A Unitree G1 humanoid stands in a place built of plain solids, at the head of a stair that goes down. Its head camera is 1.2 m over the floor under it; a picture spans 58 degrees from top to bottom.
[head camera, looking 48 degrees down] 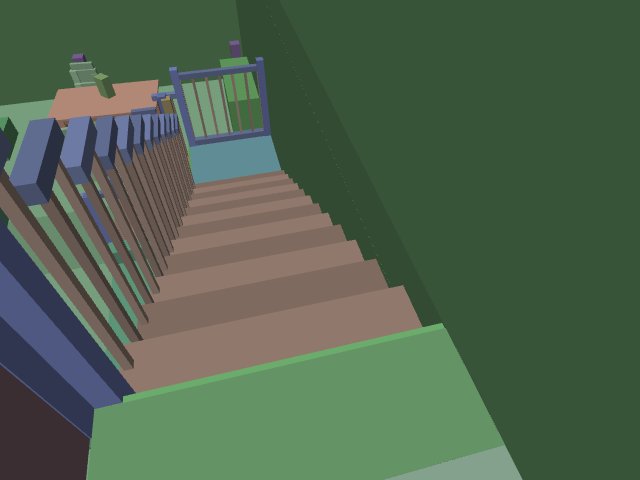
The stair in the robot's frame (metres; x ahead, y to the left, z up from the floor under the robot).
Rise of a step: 0.16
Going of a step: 0.28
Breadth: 1.05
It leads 14 degrees to the left of straight ahead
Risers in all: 13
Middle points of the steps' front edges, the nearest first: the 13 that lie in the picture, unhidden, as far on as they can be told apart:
0.60 0.12 0.00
0.87 0.19 -0.16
1.13 0.25 -0.33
1.40 0.32 -0.49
1.67 0.39 -0.65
1.94 0.45 -0.82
2.20 0.52 -0.98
2.47 0.59 -1.14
2.74 0.66 -1.31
3.00 0.72 -1.47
3.27 0.79 -1.63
3.54 0.86 -1.80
3.80 0.92 -1.96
